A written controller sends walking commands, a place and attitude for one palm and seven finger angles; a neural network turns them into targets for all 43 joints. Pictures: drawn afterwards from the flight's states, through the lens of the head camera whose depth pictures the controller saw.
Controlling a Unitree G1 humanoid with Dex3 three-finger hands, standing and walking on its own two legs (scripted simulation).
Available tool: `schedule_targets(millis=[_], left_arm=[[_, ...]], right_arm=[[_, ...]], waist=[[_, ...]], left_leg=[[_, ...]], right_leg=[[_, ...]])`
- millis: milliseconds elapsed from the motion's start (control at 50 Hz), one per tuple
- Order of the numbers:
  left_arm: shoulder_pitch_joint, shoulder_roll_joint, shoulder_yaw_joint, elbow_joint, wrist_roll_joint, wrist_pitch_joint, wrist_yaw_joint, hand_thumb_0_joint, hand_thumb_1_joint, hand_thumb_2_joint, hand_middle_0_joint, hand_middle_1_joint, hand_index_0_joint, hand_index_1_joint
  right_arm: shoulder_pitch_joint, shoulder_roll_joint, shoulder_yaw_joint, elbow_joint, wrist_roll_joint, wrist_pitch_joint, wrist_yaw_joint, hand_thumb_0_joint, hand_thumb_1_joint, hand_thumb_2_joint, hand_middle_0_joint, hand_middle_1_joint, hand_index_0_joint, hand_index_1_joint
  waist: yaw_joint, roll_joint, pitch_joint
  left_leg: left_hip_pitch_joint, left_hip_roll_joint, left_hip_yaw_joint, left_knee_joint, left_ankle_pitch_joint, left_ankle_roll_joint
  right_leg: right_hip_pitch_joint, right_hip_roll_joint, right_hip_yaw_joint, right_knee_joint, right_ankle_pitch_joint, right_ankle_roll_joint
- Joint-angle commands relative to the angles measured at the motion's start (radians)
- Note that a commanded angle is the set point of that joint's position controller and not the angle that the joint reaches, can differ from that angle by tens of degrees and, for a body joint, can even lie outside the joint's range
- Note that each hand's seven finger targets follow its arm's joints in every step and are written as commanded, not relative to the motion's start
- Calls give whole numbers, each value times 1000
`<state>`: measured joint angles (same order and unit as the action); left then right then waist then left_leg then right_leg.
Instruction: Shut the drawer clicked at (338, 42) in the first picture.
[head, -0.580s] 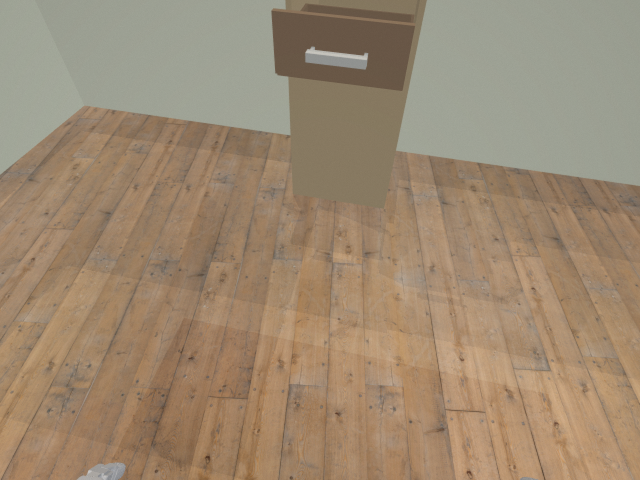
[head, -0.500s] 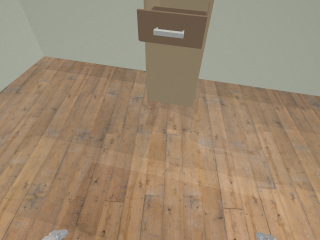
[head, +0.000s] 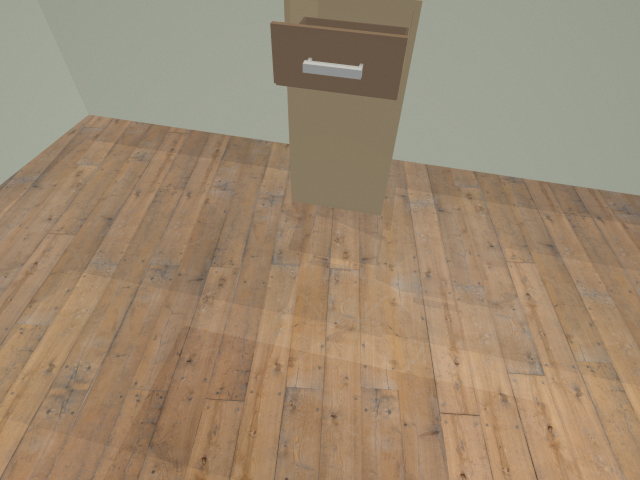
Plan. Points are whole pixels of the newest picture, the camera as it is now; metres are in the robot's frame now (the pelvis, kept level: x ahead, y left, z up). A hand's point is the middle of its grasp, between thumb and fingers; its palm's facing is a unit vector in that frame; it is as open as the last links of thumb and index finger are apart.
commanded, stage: stand and wait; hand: left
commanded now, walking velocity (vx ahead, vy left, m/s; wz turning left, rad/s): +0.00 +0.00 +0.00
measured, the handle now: (333, 66) +1.17 +0.04 +0.00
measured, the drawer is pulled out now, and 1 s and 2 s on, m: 0.23 0.23 0.23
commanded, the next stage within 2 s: look at it before walking up in 0.36 s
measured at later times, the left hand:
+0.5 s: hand out of the picture +0.06 +0.24 -0.15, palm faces -0.02 -0.95 -0.32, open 7.3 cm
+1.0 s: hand out of the picture +0.05 +0.24 -0.16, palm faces -0.02 -0.94 -0.33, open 7.3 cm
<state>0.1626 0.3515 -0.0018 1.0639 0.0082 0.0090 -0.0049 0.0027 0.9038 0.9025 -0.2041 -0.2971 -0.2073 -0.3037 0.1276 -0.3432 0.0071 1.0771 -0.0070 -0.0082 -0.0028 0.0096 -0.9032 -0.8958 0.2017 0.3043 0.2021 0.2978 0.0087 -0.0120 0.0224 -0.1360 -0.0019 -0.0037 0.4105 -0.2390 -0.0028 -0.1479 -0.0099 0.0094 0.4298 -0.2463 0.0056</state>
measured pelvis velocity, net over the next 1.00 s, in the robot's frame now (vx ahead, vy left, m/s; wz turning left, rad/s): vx -0.01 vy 0.00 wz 0.00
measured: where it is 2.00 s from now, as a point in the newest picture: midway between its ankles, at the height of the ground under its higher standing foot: (331, 471)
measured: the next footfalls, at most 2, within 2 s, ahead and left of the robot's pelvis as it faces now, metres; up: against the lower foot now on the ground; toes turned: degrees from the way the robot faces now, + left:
right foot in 1.74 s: +0.32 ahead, -0.14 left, +0.00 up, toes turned -15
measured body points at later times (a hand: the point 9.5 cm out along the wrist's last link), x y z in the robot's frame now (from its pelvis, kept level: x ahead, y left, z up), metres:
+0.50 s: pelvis -0.02 -0.01 +0.00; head -0.02 +0.00 +0.45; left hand +0.06 +0.29 -0.13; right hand +0.06 -0.30 -0.13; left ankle -0.01 +0.12 -0.74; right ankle -0.01 -0.12 -0.74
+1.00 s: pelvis -0.01 +0.00 +0.00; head -0.01 +0.00 +0.45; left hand +0.05 +0.29 -0.13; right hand +0.07 -0.30 -0.13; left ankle -0.01 +0.12 -0.74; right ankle -0.01 -0.12 -0.74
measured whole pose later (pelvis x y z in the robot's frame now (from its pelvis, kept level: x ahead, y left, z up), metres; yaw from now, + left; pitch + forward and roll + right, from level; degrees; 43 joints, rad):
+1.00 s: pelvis -0.01 +0.00 +0.00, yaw +0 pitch -2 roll +0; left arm 0.15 0.35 -0.01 1.09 0.01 0.00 -0.01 0.00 0.90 0.90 -0.20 -0.30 -0.21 -0.30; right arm 0.12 -0.33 0.01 1.11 0.00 -0.01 0.00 0.01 -0.90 -0.90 0.20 0.30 0.20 0.30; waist 0.01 -0.01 0.03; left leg -0.14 0.01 -0.01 0.37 -0.20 -0.01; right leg -0.15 0.00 0.01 0.38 -0.20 0.00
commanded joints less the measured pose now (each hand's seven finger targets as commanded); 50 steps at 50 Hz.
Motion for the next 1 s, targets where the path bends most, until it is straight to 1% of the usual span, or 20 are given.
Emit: schedule_targets(millis=[0, 40, 140, 220, 260, 320, 380, 420, 440, 480, 500, 540, 600, 640, 700, 760, 820, 880, 960, 980], left_arm=[[-62, 205, 40, -66, 1, -33, 16, 0, 900, 900, -200, -300, -200, -300], [-62, 204, 39, -60, 1, -33, 16, 0, 900, 900, -200, -300, -200, -300], [-62, 202, 37, -49, 1, -33, 15, 0, 900, 900, -200, -300, -200, -300], [-59, 203, 36, -46, 1, -34, 15, 0, 900, 900, -200, -300, -200, -300], [-62, 201, 35, -44, 1, -35, 15, 0, 900, 900, -200, -300, -200, -300], [-60, 199, 37, -45, 3, -36, 16, 0, 900, 900, -200, -300, -200, -300], [-57, 197, 35, -43, 2, -36, 16, 0, 900, 900, -200, -300, -200, -300], [-61, 199, 36, -45, 4, -36, 16, 0, 900, 900, -200, -300, -200, -300], [-60, 196, 37, -46, 3, -36, 15, 0, 900, 900, -200, -300, -200, -300], [-57, 194, 36, -44, 3, -36, 15, 0, 900, 900, -200, -300, -200, -300], [-57, 197, 38, -47, 4, -36, 16, 0, 900, 900, -200, -300, -200, -300], [-56, 194, 37, -45, 3, -36, 15, 0, 900, 900, -200, -300, -200, -300], [-55, 193, 37, -45, 4, -36, 15, 0, 900, 900, -200, -300, -200, -300], [-51, 192, 37, -44, 3, -37, 15, 0, 900, 900, -200, -300, -200, -300], [-51, 195, 36, -42, 4, -37, 15, 0, 900, 900, -200, -300, -200, -300], [-49, 194, 36, -40, 3, -38, 15, 0, 900, 900, -200, -300, -200, -300], [-48, 196, 36, -38, 3, -37, 15, 0, 900, 900, -200, -300, -200, -300], [-50, 197, 34, -37, 3, -38, 15, 0, 900, 900, -200, -300, -200, -300], [-49, 198, 35, -38, 3, -40, 15, 0, 900, 900, -200, -300, -200, -300], [-47, 197, 35, -36, 3, -39, 15, 0, 900, 900, -200, -300, -200, -300]], right_arm=[[-67, -202, -41, -61, -1, -26, -13, 0, -900, -900, 200, 300, 200, 300], [-61, -201, -41, -53, -2, -27, -12, 0, -900, -900, 200, 300, 200, 300], [-52, -203, -40, -38, -2, -27, -11, 0, -900, -900, 200, 300, 200, 300], [-45, -201, -39, -32, -2, -28, -10, 0, -900, -900, 200, 300, 200, 300], [-42, -201, -38, -28, -2, -28, -10, 0, -900, -900, 200, 300, 200, 300], [-42, -198, -40, -27, -1, -28, -9, 0, -900, -900, 200, 300, 200, 300], [-43, -195, -41, -24, -3, -28, -9, 0, -900, -900, 200, 300, 200, 300], [-40, -194, -41, -25, -2, -26, -8, 0, -900, -900, 200, 300, 200, 300], [-39, -196, -41, -25, -3, -26, -8, 0, -900, -900, 200, 300, 200, 300], [-42, -196, -40, -24, -3, -28, -9, 0, -900, -900, 200, 300, 200, 300], [-39, -195, -41, -25, -1, -28, -8, 0, -900, -900, 200, 300, 200, 300], [-42, -196, -40, -27, -2, -28, -9, 0, -900, -900, 200, 300, 200, 300], [-41, -197, -41, -27, -1, -28, -9, 0, -900, -900, 200, 300, 200, 300], [-41, -197, -41, -27, -1, -31, -10, 0, -900, -900, 200, 300, 200, 300], [-45, -197, -40, -28, 0, -28, -10, 0, -900, -900, 200, 300, 200, 300], [-44, -197, -40, -25, -1, -29, -9, 0, -900, -900, 200, 300, 200, 300], [-46, -197, -39, -24, 0, -28, -10, 0, -900, -900, 200, 300, 200, 300], [-46, -198, -39, -24, 0, -27, -9, 0, -900, -900, 200, 300, 200, 300], [-48, -199, -40, -22, 0, -28, -10, 0, -900, -900, 200, 300, 200, 300], [-53, -202, -39, -24, 0, -28, -10, 0, -900, -900, 200, 300, 200, 300]], waist=[[-6, 12, -50], [-5, 4, -48], [-6, 9, -39], [-6, 10, -50], [-6, 0, -38], [-6, 0, -37], [-6, 15, -33], [-7, -3, -23], [-8, 0, -28], [-5, 22, -30], [-7, 13, -35], [-6, 21, -30], [-6, 15, -37], [-5, 10, -49], [-6, 8, -36], [-6, 19, -49], [-5, 12, -40], [-7, 7, -45], [-6, 11, -57], [-5, 21, -53]], left_leg=[[-13, 108, -97, -73, 140, 37], [-20, 108, -98, -79, 123, 36], [-21, 110, -102, -89, 109, 35], [-19, 112, -101, -89, 115, 34], [-23, 111, -105, -94, 110, 33], [-20, 113, -102, -92, 114, 32], [-19, 111, -103, -96, 101, 31], [-28, 110, -103, -95, 98, 30], [-22, 110, -103, -96, 93, 29], [-19, 112, -107, -99, 102, 31], [-21, 114, -106, -95, 111, 31], [-21, 113, -107, -98, 109, 31], [-15, 115, -109, -100, 111, 31], [-7, 118, -107, -97, 135, 32], [-8, 117, -107, -97, 135, 31], [-2, 118, -106, -98, 140, 31], [-3, 117, -106, -102, 133, 30], [1, 116, -107, -100, 139, 30], [10, 119, -105, -97, 167, 29], [13, 119, -102, -99, 167, 28]], right_leg=[[4, -109, 103, -86, 140, -42], [2, -110, 109, -96, 114, -42], [-10, -107, 114, -106, 85, -41], [-7, -110, 115, -109, 87, -42], [-14, -109, 114, -111, 78, -41], [-19, -109, 117, -114, 81, -41], [-26, -108, 121, -121, 62, -41], [-31, -109, 121, -125, 54, -41], [-35, -107, 124, -125, 43, -41], [-31, -106, 122, -122, 57, -40], [-24, -105, 118, -119, 70, -40], [-27, -105, 119, -121, 70, -39], [-27, -103, 117, -119, 72, -39], [-17, -107, 113, -116, 102, -39], [-23, -105, 113, -118, 106, -39], [-12, -108, 112, -118, 113, -38], [-15, -107, 113, -121, 108, -38], [-12, -109, 117, -124, 113, -38], [0, -110, 111, -118, 148, -38], [-4, -110, 109, -118, 151, -38]])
